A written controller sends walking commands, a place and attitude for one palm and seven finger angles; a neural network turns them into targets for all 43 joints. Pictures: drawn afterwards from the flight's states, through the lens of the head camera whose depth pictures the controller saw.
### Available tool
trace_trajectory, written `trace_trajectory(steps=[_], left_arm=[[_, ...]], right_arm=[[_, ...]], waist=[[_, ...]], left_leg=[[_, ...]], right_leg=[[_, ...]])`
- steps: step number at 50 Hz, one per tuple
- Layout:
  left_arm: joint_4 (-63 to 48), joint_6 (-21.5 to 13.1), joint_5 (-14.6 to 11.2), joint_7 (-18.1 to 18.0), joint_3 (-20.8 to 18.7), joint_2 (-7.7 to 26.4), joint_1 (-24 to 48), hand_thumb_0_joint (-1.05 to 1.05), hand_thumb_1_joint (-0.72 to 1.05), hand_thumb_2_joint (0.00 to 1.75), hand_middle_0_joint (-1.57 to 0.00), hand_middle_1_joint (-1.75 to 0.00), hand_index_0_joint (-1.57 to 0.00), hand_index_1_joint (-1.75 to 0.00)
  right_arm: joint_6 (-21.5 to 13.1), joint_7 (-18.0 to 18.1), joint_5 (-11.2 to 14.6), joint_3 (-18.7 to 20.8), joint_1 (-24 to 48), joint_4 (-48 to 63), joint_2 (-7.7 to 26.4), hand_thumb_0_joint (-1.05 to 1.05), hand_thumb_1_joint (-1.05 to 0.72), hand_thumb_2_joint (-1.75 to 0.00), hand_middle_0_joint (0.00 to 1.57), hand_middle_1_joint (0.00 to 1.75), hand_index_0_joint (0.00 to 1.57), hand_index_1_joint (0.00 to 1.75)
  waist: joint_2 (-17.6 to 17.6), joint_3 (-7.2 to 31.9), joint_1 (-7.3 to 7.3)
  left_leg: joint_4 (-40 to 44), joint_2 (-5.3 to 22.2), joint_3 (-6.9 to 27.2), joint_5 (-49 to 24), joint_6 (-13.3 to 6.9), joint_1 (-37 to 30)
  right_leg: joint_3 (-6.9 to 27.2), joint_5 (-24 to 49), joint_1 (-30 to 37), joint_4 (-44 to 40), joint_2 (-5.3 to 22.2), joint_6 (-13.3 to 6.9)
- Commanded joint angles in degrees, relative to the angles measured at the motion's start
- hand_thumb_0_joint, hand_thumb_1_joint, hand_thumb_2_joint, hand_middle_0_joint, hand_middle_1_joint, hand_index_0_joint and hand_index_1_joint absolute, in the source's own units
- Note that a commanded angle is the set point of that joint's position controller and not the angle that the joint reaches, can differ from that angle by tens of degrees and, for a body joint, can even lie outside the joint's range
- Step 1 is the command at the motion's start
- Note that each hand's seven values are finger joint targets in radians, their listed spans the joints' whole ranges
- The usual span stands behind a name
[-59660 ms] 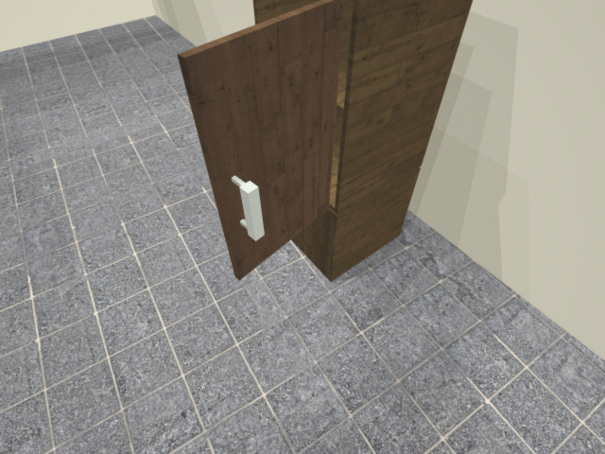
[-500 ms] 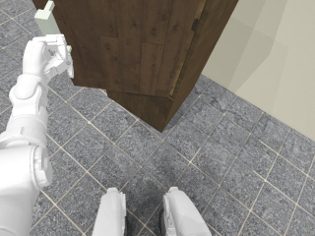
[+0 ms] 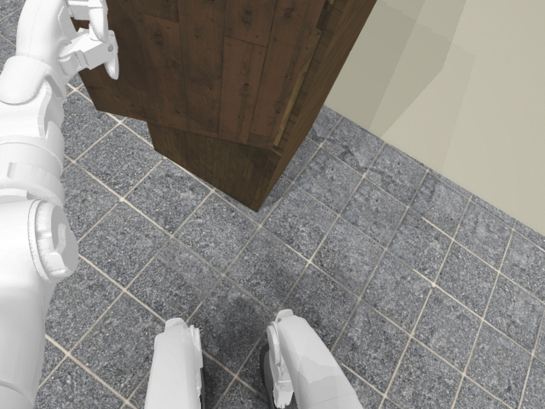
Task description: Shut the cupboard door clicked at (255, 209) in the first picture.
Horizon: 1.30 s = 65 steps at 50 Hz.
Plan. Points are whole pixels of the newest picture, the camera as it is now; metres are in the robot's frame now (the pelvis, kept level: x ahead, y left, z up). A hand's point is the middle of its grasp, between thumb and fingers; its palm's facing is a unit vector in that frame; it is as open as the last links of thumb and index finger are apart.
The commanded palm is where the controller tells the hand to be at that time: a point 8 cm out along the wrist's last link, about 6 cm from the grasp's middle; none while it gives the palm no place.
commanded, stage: push the door shut along its arc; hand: left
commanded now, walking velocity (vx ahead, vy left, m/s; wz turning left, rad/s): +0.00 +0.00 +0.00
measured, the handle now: (58, 3) +0.64 +0.21 +0.08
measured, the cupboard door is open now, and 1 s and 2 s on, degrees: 21 18 18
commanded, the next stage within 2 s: pull the fist back off the door in 0.16 s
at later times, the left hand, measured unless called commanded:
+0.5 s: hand (137, 33) +0.61 +0.12 +0.07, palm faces +0.13 -0.99 -0.03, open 2.9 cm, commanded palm +0.57 +0.16 +0.08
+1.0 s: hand (130, 82) +0.53 +0.13 +0.07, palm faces +0.08 -1.00 -0.01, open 3.1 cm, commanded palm +0.49 +0.17 +0.08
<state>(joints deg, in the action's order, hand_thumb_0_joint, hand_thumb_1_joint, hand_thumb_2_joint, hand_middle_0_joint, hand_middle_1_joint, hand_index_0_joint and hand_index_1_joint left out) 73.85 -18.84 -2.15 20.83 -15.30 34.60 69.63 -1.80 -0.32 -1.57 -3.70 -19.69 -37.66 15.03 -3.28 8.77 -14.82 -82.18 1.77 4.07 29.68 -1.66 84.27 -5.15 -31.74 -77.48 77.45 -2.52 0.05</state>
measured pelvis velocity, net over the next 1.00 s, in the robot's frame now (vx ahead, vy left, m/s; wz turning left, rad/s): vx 0.03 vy -0.02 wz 0.03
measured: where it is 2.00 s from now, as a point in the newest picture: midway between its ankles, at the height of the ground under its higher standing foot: (237, 401)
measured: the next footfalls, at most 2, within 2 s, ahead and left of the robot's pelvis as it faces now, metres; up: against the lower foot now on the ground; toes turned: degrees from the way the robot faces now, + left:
none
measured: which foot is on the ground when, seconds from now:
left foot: down 0.00-1.00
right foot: down 0.00-1.00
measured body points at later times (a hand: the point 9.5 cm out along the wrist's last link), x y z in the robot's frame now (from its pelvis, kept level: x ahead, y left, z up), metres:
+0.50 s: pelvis +0.01 -0.01 +0.00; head +0.20 +0.00 +0.40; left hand +0.60 +0.17 +0.07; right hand -0.04 -0.24 -0.11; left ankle +0.06 +0.10 -0.58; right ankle +0.04 -0.13 -0.58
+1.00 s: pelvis +0.03 -0.02 +0.03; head +0.17 +0.01 +0.45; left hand +0.52 +0.18 +0.07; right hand +0.07 -0.29 -0.08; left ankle +0.06 +0.10 -0.58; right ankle +0.04 -0.13 -0.58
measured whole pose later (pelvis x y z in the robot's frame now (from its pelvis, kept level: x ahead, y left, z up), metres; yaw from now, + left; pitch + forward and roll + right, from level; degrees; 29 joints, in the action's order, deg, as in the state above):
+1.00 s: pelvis +0.03 -0.02 +0.03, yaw +2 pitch +28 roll -3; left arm 62.5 -29.0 -2.1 1.1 -17.7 18.2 48.3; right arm 3.2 -3.4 -3.0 0.7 -18.5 -35.7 15.2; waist -2.4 9.9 -10.0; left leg -74.9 1.9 2.0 30.3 -0.2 72.4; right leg -3.0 -32.9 -67.8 72.9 -2.5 -1.1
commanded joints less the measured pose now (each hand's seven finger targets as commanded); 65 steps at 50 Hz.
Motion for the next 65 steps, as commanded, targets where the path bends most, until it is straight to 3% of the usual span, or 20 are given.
trace_trajectory(steps=[1, 6, 13, 14, 15, 16, 17, 18, 20, 23, 28, 32, 36, 42, 48, 53, 54, 56, 63, 65], left_arm=[[-12.3, -2.8, 1.0, -0.2, -1.5, 9.8, 33.7, 0.00, 0.90, 0.90, -1.30, -1.50, -1.30, -1.50], [-10.2, -0.9, 2.2, 0.9, -1.7, 11.9, 36.4, 0.00, 0.90, 0.90, -1.30, -1.50, -1.30, -1.50], [-10.7, 1.4, 3.1, 2.6, -6.1, 19.1, 35.9, 0.00, 0.90, 0.90, -1.30, -1.50, -1.30, -1.50], [-11.5, 2.7, -1.6, -7.3, -19.6, 21.8, 32.0, 0.00, 0.90, 0.90, -1.30, -1.50, -1.30, -1.50], [-11.8, 3.3, -0.9, -11.6, -15.2, 17.1, 29.7, 0.00, 0.90, 0.90, -1.30, -1.50, -1.30, -1.50], [-13.0, 3.4, -0.8, -15.7, -16.3, 14.6, 28.5, 0.00, 0.90, 0.90, -1.30, -1.50, -1.30, -1.50], [-15.0, 2.1, 0.7, -20.4, -16.5, 13.0, 26.9, 0.00, 0.90, 0.90, -1.30, -1.50, -1.30, -1.50], [-18.0, 0.9, 3.6, -23.5, -12.2, 9.4, 27.5, 0.00, 0.90, 0.90, -1.30, -1.50, -1.30, -1.50], [-18.8, -0.8, 7.2, -26.0, -12.2, 10.7, 25.4, 0.00, 0.90, 0.90, -1.30, -1.50, -1.30, -1.50], [-18.6, -2.7, 7.8, -24.5, -11.2, 11.6, 26.7, 0.00, 0.90, 0.90, -1.30, -1.50, -1.30, -1.50], [-18.6, -6.5, 4.1, -20.5, -11.8, 11.1, 22.4, 0.00, 0.90, 0.90, -1.30, -1.50, -1.30, -1.50], [-15.3, -7.4, 2.8, -18.9, -10.0, 6.6, 13.7, 0.00, 0.90, 0.90, -1.30, -1.50, -1.30, -1.50], [-14.8, -7.7, 0.4, -17.8, -6.4, -0.1, 7.6, 0.00, 0.90, 0.90, -1.30, -1.50, -1.30, -1.50], [-22.1, -12.2, -1.1, -18.4, -2.7, -5.6, 8.6, 0.00, 0.90, 0.90, -1.30, -1.50, -1.30, -1.50], [-26.2, -15.4, -0.2, -20.5, -2.5, -6.2, 6.1, 0.00, 0.90, 0.90, -1.30, -1.50, -1.30, -1.50], [-25.5, -15.5, -0.6, -21.2, -0.9, -9.8, -1.3, 0.00, 0.90, 0.90, -1.30, -1.50, -1.30, -1.50], [-24.7, -15.3, -0.4, -21.4, 0.4, -11.0, -0.3, 0.00, 0.90, 0.90, -1.30, -1.50, -1.30, -1.50], [-22.2, -15.0, -0.4, -22.1, -1.6, -8.8, 1.3, 0.00, 0.90, 0.90, -1.30, -1.50, -1.30, -1.50], [-20.5, -17.5, 0.1, -21.7, -1.8, -8.7, 1.3, 0.00, 0.90, 0.90, -1.30, -1.50, -1.30, -1.50], [-24.8, -16.9, -0.9, -20.8, -3.6, -6.7, -3.8, 0.00, 0.90, 0.90, -1.30, -1.50, -1.30, -1.50]], right_arm=[[-0.3, 0.7, -0.1, 4.2, -12.9, 1.1, 12.3, 0.00, -0.90, -0.90, 0.20, 0.30, 0.20, 0.30], [0.0, 1.0, -0.1, 3.8, -13.8, 1.6, 12.4, 0.00, -0.90, -0.90, 0.20, 0.30, 0.20, 0.30], [0.0, 1.3, -0.4, 3.3, -15.7, 2.4, 12.3, 0.00, -0.90, -0.90, 0.20, 0.30, 0.20, 0.30], [0.2, 0.9, -1.8, 2.6, -18.1, 4.5, 11.5, 0.00, -0.90, -0.90, 0.20, 0.30, 0.20, 0.30], [0.3, 0.0, -1.9, 2.8, -17.0, 4.8, 10.9, 0.00, -0.90, -0.90, 0.20, 0.30, 0.20, 0.30], [0.5, -0.9, -2.6, 3.4, -17.7, 4.8, 10.2, 0.00, -0.90, -0.90, 0.20, 0.30, 0.20, 0.30], [0.5, -1.7, -3.1, 3.6, -18.2, 4.9, 9.9, 0.00, -0.90, -0.90, 0.20, 0.30, 0.20, 0.30], [0.7, -2.6, -3.5, 4.1, -18.1, 4.4, 9.5, 0.00, -0.90, -0.90, 0.20, 0.30, 0.20, 0.30], [1.7, -3.7, -3.5, 5.1, -18.9, 3.4, 9.9, 0.00, -0.90, -0.90, 0.20, 0.30, 0.20, 0.30], [2.5, -3.7, -3.0, 5.1, -18.4, 3.1, 10.0, 0.00, -0.90, -0.90, 0.20, 0.30, 0.20, 0.30], [2.0, -3.0, -2.0, 5.3, -16.6, 2.5, 9.4, 0.00, -0.90, -0.90, 0.20, 0.30, 0.20, 0.30], [2.4, -3.0, -1.7, 5.6, -16.1, 3.0, 8.9, 0.00, -0.90, -0.90, 0.20, 0.30, 0.20, 0.30], [3.2, -3.0, -1.3, 6.2, -14.5, 3.6, 8.9, 0.00, -0.90, -0.90, 0.20, 0.30, 0.20, 0.30], [3.7, -2.8, -1.2, 7.3, -12.4, 3.6, 8.9, 0.00, -0.90, -0.90, 0.20, 0.30, 0.20, 0.30], [4.4, -2.5, -1.3, 7.7, -9.6, 3.7, 8.5, 0.00, -0.90, -0.90, 0.20, 0.30, 0.20, 0.30], [5.1, -2.4, -0.9, 7.8, -7.5, 4.5, 8.2, 0.00, -0.90, -0.90, 0.20, 0.30, 0.20, 0.30], [5.3, -2.4, -0.9, 7.7, -7.2, 4.4, 8.1, 0.00, -0.90, -0.90, 0.20, 0.30, 0.20, 0.30], [5.4, -2.0, -1.0, 7.5, -7.2, 4.0, 8.3, 0.00, -0.90, -0.90, 0.20, 0.30, 0.20, 0.30], [4.8, -1.6, -1.4, 7.3, -6.2, 4.0, 8.0, 0.00, -0.90, -0.90, 0.20, 0.30, 0.20, 0.30], [5.3, -1.7, -0.9, 7.3, -5.6, 5.8, 8.1, 0.00, -0.90, -0.90, 0.20, 0.30, 0.20, 0.30]], waist=[[-15.6, 32.1, -4.24], [-14.9, 32.0, -5.48], [-14.9, 37.1, -4.17], [-13.0, 37.6, 0.20], [-12.5, 38.0, -0.51], [-10.0, 37.6, -0.25], [-10.6, 38.3, 0.61], [-12.9, 38.8, -0.33], [-12.6, 39.9, -0.19], [-9.9, 38.2, -1.32], [-8.1, 36.2, -0.55], [-6.4, 32.1, 1.02], [-3.1, 28.3, 0.96], [-6.0, 30.4, 1.57], [-8.2, 34.0, 3.73], [-5.3, 31.4, 4.75], [-4.4, 29.7, 3.98], [-0.5, 26.5, 3.38], [-1.8, 28.6, 4.12], [-3.4, 32.9, 7.14]], left_leg=[[7.6, 1.2, 5.5, -17.0, -0.2, -39.8], [6.2, 1.3, 5.1, -16.9, -0.6, -36.9], [3.5, 1.1, 3.4, -21.9, -1.2, -33.2], [4.9, 2.0, 3.9, -22.2, -1.1, -30.6], [5.7, 2.1, 3.3, -22.3, -0.8, -30.5], [5.9, 2.1, 2.7, -21.9, -0.7, -29.2], [6.5, 2.1, 3.0, -22.5, -0.5, -30.4], [6.7, 2.3, 2.5, -23.2, -0.3, -32.8], [7.0, 2.1, 2.1, -23.1, -0.2, -34.1], [8.2, 1.3, 0.8, -19.2, -0.7, -29.9], [9.6, 0.7, -0.7, -18.0, -0.8, -28.6], [11.1, 0.2, -1.7, -18.0, -0.8, -28.1], [12.2, -0.2, -2.2, -17.6, -0.8, -28.8], [12.9, -0.5, -1.4, -20.7, -0.2, -37.3], [13.6, -0.8, -1.1, -24.0, 0.4, -42.2], [15.2, -0.6, -1.1, -23.5, 0.9, -43.0], [15.3, -0.6, -1.0, -21.9, 0.8, -42.3], [15.5, -0.9, -1.2, -17.7, 0.3, -37.8], [15.1, -1.0, -1.1, -17.8, 0.6, -38.6], [16.8, -1.1, -1.8, -19.2, 0.8, -41.2]], right_leg=[[1.2, 10.7, -1.5, -8.5, -1.2, -2.9], [1.2, 11.0, -1.2, -7.7, -1.6, -2.8], [1.8, 15.1, 3.5, -6.1, -1.9, -2.4], [1.6, 15.6, 6.9, -6.6, -1.6, -2.0], [1.7, 16.0, 8.2, -7.0, -1.6, -1.4], [1.7, 16.3, 10.1, -7.6, -1.6, -1.0], [1.5, 16.4, 10.2, -7.4, -1.7, -1.1], [1.5, 16.5, 8.9, -7.8, -1.5, -0.9], [1.9, 16.9, 10.9, -8.5, -1.5, -1.1], [3.6, 17.7, 16.4, -10.6, -1.5, -0.7], [5.2, 20.1, 21.9, -12.8, -1.4, -0.6], [5.3, 21.6, 23.8, -13.6, -1.2, -0.8], [5.0, 21.9, 23.3, -14.8, -1.0, -0.6], [4.2, 22.4, 19.9, -14.2, -0.5, -1.0], [4.0, 24.1, 20.8, -13.4, -0.2, -1.2], [3.3, 23.4, 21.0, -14.0, -0.3, -1.2], [3.2, 22.1, 20.2, -14.3, -0.3, -1.1], [3.7, 19.9, 21.6, -15.2, -0.3, -0.8], [3.9, 19.3, 20.3, -14.1, -0.1, -1.1], [4.2, 20.8, 25.1, -15.0, -0.1, -1.3]])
